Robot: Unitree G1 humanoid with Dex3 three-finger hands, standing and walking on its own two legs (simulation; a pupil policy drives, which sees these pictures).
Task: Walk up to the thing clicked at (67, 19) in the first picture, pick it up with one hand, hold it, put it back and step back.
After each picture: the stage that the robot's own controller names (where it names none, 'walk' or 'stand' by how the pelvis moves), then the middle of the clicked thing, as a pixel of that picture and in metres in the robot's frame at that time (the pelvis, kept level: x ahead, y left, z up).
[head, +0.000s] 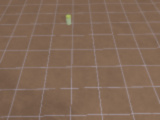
stand; (68, 19) +1.82 +0.19 -0.72
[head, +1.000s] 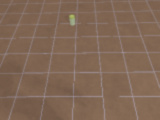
walk; (72, 20) +1.68 +0.25 -0.71
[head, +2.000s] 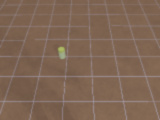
walk; (61, 52) +1.13 +0.28 -0.71
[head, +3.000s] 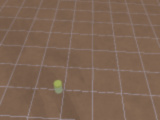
walk; (58, 86) +0.73 +0.23 -0.70
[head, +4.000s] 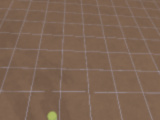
walk; (52, 118) +0.49 +0.16 -0.71
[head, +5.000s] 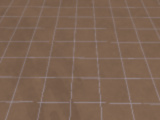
stand; out of the picture +0.38 +0.17 -0.71
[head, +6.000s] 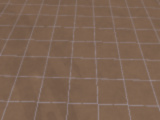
stand; out of the picture +0.37 +0.18 -0.72
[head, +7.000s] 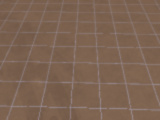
stand; out of the picture +0.37 +0.17 -0.72
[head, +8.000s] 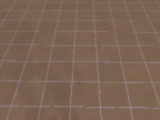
stand; out of the picture +0.37 +0.17 -0.73
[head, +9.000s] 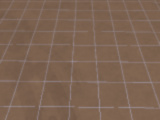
stand; out of the picture +0.36 +0.17 -0.73
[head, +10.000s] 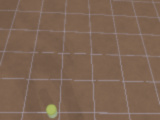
go down; (51, 111) +0.39 +0.17 -0.64
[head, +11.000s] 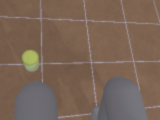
go down; (31, 61) +0.45 +0.19 -0.30
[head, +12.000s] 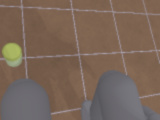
close in; (13, 55) +0.45 +0.20 -0.27
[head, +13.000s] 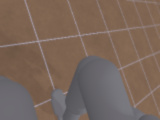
close in; out of the picture +0.44 +0.23 -0.23
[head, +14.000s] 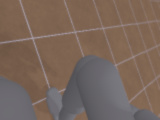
close; out of the picture +0.43 +0.24 -0.23
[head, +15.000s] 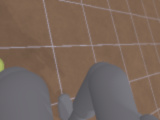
lift; out of the picture +0.35 +0.21 -0.19
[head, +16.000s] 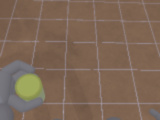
lift; (31, 91) +0.31 +0.17 +0.01
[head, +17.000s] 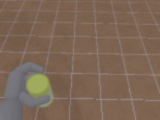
hold; (40, 91) +0.31 +0.15 +0.03
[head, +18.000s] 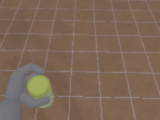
hold; (41, 92) +0.31 +0.15 +0.01
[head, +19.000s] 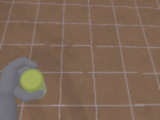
crouch; (34, 85) +0.34 +0.16 -0.04
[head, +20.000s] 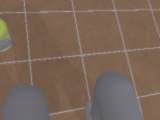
lower; out of the picture +0.48 +0.21 -0.08
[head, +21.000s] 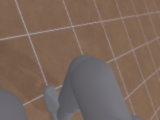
lower; out of the picture +0.45 +0.24 -0.23
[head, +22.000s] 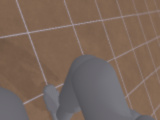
lower; out of the picture +0.44 +0.25 -0.23
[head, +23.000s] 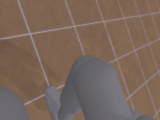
lower; out of the picture +0.44 +0.25 -0.23
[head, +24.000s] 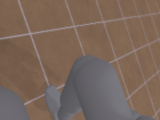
lower; out of the picture +0.44 +0.25 -0.23
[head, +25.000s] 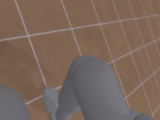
open; out of the picture +0.43 +0.22 -0.24
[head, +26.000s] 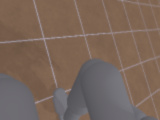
stand; out of the picture +0.43 +0.21 -0.24
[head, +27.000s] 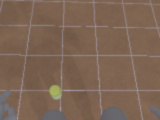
walk; (55, 92) +0.41 +0.14 -0.52
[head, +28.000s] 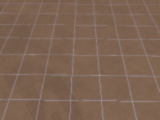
stand; out of the picture +0.37 +0.13 -0.66
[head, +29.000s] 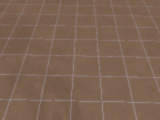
stand; out of the picture +0.37 +0.13 -0.67
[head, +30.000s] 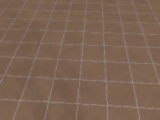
stand; out of the picture +0.39 +0.12 -0.72
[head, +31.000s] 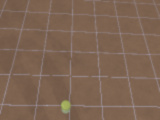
walk; (65, 107) +0.43 +0.07 -0.71
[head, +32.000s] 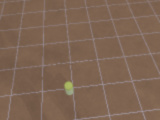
walk; (69, 88) +0.60 +0.13 -0.69
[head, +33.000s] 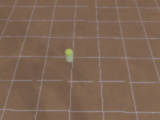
walk; (69, 55) +0.94 +0.14 -0.69
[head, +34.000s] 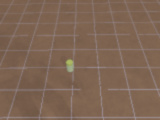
stand; (69, 65) +1.01 +0.15 -0.71
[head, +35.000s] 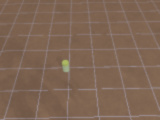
stand; (65, 66) +1.01 +0.17 -0.72
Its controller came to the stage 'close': yes
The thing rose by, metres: 0.73
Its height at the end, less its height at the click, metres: +0.00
